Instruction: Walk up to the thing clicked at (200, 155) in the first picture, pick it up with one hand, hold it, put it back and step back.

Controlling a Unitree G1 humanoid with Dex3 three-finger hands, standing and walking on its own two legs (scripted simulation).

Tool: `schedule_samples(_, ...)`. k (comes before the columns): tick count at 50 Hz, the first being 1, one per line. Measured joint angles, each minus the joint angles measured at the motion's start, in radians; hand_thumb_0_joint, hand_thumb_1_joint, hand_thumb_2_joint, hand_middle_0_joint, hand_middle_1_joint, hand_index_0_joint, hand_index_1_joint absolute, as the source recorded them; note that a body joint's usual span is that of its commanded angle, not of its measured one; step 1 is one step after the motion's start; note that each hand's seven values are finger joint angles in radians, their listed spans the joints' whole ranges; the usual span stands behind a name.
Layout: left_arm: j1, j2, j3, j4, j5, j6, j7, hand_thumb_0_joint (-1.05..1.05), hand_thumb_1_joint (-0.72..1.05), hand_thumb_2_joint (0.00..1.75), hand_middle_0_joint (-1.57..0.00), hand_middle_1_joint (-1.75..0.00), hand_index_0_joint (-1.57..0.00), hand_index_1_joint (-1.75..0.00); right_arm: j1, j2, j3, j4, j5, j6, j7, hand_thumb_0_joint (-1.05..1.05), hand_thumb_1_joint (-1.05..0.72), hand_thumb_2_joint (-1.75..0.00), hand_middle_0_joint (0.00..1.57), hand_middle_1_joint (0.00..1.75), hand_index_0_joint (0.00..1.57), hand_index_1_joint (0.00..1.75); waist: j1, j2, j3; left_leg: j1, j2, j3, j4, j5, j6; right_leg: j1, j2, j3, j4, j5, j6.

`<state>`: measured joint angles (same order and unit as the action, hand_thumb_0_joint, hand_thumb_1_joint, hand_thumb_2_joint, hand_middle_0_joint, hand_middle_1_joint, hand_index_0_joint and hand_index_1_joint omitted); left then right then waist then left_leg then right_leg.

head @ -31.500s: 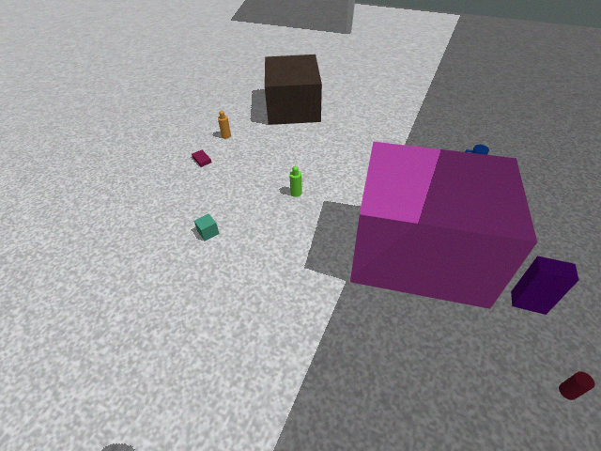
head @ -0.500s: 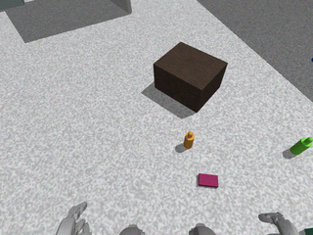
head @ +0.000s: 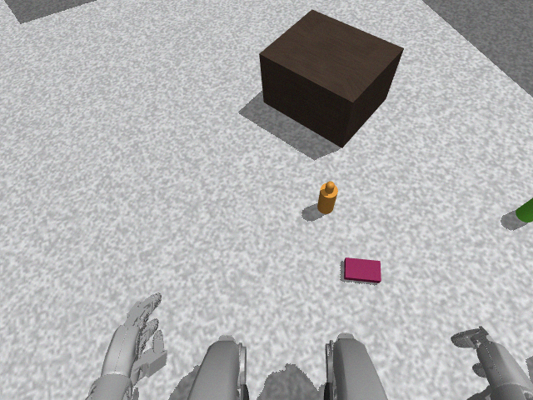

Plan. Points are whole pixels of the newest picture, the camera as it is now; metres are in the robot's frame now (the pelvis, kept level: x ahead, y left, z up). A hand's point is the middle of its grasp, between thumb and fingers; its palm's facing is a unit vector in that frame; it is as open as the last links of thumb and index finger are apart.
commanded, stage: rise first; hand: right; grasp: from above
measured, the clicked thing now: (362, 270) +0.47 -0.24 -0.61
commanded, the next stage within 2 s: none
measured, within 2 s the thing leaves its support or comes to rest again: neither
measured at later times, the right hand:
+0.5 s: hand (419, 313) +0.30 -0.30 -0.34, palm faces -0.47 +0.22 -0.85, open 14.1 cm
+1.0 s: hand (399, 288) +0.38 -0.29 -0.43, palm faces -0.46 +0.05 -0.89, open 14.1 cm
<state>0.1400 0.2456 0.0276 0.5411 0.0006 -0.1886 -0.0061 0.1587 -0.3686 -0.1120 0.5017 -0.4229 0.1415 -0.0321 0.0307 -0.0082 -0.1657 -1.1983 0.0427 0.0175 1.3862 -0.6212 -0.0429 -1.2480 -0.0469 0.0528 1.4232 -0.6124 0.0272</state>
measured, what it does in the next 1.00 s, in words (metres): lowers itself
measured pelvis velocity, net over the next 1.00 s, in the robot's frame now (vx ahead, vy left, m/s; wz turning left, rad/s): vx -0.07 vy -0.01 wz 0.10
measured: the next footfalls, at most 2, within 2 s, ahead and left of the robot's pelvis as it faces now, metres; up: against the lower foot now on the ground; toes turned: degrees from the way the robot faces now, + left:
none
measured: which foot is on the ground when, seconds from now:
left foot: down 0.00-1.00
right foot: down 0.00-1.00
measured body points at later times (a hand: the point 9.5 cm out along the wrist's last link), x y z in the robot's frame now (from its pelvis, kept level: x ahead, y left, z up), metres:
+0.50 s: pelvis -0.07 +0.01 -0.21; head +0.14 -0.01 +0.19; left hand +0.05 +0.28 -0.34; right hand +0.32 -0.31 -0.29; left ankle +0.01 +0.15 -0.59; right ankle +0.02 -0.13 -0.59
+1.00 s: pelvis -0.07 -0.01 -0.28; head +0.15 -0.05 +0.11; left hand -0.02 +0.28 -0.39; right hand +0.40 -0.29 -0.38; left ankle +0.01 +0.15 -0.59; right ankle +0.02 -0.13 -0.59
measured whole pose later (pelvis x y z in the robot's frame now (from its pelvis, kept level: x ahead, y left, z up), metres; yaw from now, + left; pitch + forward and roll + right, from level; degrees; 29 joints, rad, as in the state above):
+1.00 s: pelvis -0.07 -0.01 -0.28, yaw +6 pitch +33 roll +7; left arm 0.13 0.26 0.00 0.76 0.12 -0.03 -0.11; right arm -0.85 -0.72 -0.13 1.35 -1.25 -0.23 -0.34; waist 0.17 0.01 -0.08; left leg -2.17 0.00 0.01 2.27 -0.68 -0.06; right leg -2.26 -0.01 0.15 2.34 -0.66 0.03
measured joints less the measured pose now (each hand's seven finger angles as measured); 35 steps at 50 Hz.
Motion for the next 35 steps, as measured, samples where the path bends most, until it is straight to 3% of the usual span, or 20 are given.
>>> schedule_samples(7,-0.056,0.031,0.024,0.058,0.0,-0.007,-0.022,0.01,0.87,0.89,-0.2,-0.3,-0.2,-0.3,-0.181,-0.045,0.003,0.094,-0.165,-0.121,-0.053,0.0,0.44,-0.91,0.15,0.98,0.15,0.98,-0.004,0.006,-0.021,-0.284,-0.002,-0.016,0.251,-0.059,-0.002,-0.278,0.004,0.006,0.239,-0.052,0.005)
schedule_samples(20,-0.069,0.037,0.038,0.151,0.025,0.058,-0.054,0.01,0.9,0.9,-0.2,-0.3,-0.2,-0.3,-0.587,-0.165,-0.017,0.372,-0.437,-0.254,-0.112,0.0,0.53,-1.0,0.1,1.03,0.09,1.04,-0.003,-0.005,0.022,-0.689,-0.023,-0.016,0.596,-0.065,0.002,-0.686,0.006,0.047,0.584,-0.057,0.018)
schedule_samples(26,-0.038,0.028,0.03,0.191,0.042,0.094,-0.062,0.01,0.9,0.9,-0.2,-0.3,-0.2,-0.3,-0.716,-0.237,-0.019,0.488,-0.555,-0.325,-0.145,0.0,0.55,-1.03,0.1,1.02,0.09,1.04,0.022,0.003,0.053,-0.804,-0.032,-0.011,0.705,-0.053,-0.002,-0.808,0.012,0.068,0.704,-0.047,0.019)
schedule_samples(35,0.0,0.022,0.015,0.22,0.072,0.154,-0.074,0.01,0.9,0.9,-0.2,-0.3,-0.2,-0.3,-0.847,-0.302,-0.018,0.626,-0.703,-0.371,-0.221,0.0,0.55,-1.04,0.1,1.0,0.09,1.02,0.08,0.008,0.079,-0.891,-0.038,-0.007,0.799,-0.047,-0.011,-0.913,0.022,0.088,0.817,-0.042,0.012)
